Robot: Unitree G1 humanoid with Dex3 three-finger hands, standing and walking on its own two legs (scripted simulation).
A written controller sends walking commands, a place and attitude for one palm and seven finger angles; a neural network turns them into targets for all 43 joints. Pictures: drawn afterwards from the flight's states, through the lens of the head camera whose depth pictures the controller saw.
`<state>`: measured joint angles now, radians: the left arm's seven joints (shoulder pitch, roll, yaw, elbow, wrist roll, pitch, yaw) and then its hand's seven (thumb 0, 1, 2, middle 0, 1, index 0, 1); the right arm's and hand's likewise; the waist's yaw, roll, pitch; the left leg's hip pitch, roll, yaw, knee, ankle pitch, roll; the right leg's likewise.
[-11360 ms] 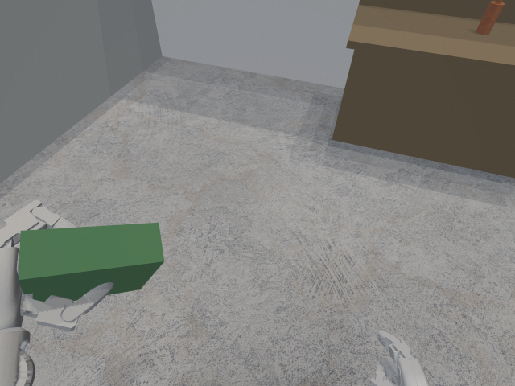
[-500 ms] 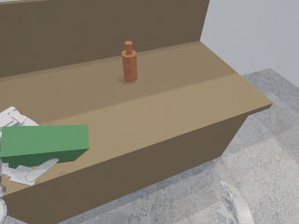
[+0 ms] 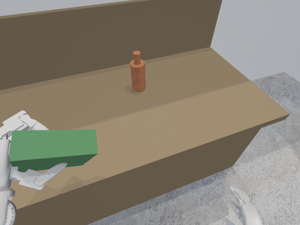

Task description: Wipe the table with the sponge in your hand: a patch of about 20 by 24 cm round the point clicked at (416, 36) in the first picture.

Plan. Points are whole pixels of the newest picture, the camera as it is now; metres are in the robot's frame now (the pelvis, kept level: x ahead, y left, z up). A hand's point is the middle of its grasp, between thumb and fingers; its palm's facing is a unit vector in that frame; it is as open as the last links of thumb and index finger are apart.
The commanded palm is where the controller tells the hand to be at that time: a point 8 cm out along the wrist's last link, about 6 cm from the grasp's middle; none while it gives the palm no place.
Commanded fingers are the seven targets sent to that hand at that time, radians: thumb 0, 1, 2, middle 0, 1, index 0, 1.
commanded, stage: shuffle to correct the standing spot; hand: left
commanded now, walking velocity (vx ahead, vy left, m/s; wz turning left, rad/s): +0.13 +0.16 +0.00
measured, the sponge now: (67, 150) +0.23 +0.19 +0.15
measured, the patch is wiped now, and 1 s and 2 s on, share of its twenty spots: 0.00 0.00 0.00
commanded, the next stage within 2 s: come to a stop and stand still in 0.32 s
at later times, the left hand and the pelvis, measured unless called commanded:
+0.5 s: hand (9, 134) +0.24 +0.31 +0.18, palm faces +0.40 -0.81 -0.43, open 9.3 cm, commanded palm +0.18 +0.35 +0.18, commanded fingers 0.00 0.10 1.30 -1.20 -1.60 -1.20 -1.60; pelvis +0.03 +0.06 -0.01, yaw +1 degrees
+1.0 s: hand (15, 145) +0.23 +0.29 +0.17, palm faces +0.36 -0.86 -0.36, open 9.3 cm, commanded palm +0.16 +0.33 +0.18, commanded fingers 0.00 0.10 1.30 -1.20 -1.60 -1.20 -1.60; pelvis -0.01 +0.05 +0.00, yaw -2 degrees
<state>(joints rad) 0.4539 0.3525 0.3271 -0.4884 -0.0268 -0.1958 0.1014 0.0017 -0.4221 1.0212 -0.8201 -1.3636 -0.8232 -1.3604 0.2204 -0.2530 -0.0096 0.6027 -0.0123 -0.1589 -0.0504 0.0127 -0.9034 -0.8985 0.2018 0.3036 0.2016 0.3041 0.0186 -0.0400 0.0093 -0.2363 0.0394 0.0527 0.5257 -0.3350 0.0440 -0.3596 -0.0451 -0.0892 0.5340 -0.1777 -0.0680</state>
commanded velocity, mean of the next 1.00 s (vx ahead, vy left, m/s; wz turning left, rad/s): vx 0.06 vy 0.03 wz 0.00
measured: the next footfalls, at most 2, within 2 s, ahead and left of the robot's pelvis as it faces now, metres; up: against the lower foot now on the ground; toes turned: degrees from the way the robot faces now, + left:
left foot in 0.02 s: +0.03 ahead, +0.17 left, +0.00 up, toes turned +3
